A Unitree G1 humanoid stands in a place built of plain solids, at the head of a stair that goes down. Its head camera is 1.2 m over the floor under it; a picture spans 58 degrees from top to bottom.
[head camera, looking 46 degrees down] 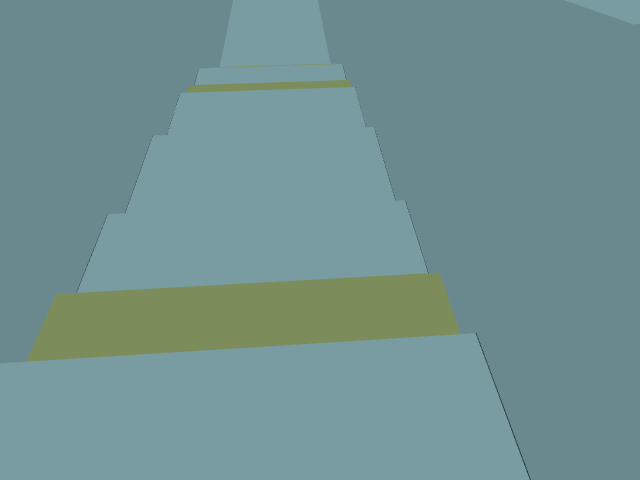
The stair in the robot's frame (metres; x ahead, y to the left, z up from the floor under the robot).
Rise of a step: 0.12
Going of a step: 0.46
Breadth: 1.48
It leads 4 degrees to the left of straight ahead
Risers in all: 3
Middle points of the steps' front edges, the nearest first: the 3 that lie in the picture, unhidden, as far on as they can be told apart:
0.69 0.24 0.00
1.04 0.26 -0.12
1.62 0.30 -0.24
